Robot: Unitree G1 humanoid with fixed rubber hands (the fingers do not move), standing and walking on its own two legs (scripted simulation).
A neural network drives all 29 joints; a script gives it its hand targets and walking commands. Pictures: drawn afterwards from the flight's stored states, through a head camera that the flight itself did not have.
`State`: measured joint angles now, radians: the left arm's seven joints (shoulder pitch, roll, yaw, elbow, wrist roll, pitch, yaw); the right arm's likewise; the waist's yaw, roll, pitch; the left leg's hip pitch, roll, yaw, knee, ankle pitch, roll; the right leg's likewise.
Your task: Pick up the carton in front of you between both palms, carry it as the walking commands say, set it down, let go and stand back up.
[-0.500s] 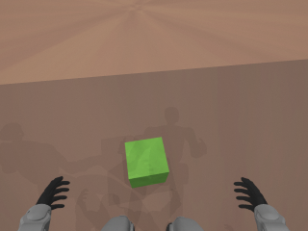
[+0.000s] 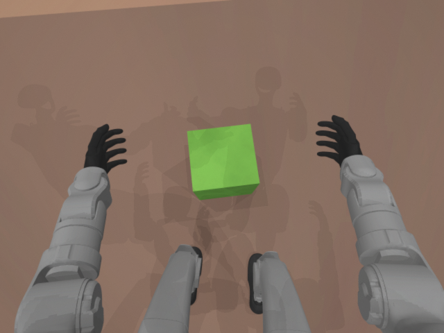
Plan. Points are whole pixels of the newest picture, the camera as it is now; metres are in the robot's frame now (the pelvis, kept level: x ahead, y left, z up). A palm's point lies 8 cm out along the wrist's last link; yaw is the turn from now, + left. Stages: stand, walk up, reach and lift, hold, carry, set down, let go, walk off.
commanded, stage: reach and lift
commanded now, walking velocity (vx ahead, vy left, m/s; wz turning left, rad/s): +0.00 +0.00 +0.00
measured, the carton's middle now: (222, 165) +0.50 +0.04 -0.56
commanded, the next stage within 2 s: none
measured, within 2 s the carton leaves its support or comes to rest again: neither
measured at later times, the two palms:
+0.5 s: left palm (135, 126) +0.48 +0.23 -0.16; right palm (309, 106) +0.56 -0.15 -0.16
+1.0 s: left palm (158, 162) +0.46 +0.23 -0.40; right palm (281, 148) +0.54 -0.14 -0.41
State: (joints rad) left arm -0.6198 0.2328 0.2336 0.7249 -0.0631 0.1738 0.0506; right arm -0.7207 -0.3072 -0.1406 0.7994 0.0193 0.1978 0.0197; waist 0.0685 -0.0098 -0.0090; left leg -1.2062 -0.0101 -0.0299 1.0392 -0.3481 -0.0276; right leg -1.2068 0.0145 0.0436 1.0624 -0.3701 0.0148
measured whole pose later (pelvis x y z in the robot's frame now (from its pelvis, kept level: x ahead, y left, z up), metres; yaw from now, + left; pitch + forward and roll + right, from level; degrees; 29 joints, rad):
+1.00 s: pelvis -0.04 -0.01 -0.25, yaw +3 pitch +48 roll +3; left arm -1.25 0.26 0.27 0.89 -0.18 0.10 0.13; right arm -1.40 -0.42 -0.05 1.00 0.13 0.13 -0.08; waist 0.09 0.00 0.13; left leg -2.23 -0.04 -0.04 1.91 -0.52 -0.08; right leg -2.23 0.07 0.07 1.97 -0.57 0.04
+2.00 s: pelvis -0.06 -0.01 -0.31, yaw +2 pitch +35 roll +3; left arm -1.52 0.23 0.33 1.06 -0.06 0.14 0.10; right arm -1.65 -0.35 -0.11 1.22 0.05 0.16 -0.07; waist 0.07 -0.02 0.43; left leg -2.24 -0.02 -0.03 2.18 -0.56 -0.07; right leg -2.24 0.07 0.05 2.23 -0.60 0.03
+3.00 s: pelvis -0.03 +0.00 -0.13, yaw +0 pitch +41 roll +0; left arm -0.88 -0.07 0.48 0.59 0.22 0.40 0.06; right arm -0.92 0.01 -0.41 0.67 -0.21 0.40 -0.03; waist 0.03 -0.01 -0.23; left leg -1.79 -0.09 -0.10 1.56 -0.48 -0.07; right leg -1.78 0.12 0.11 1.58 -0.51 0.06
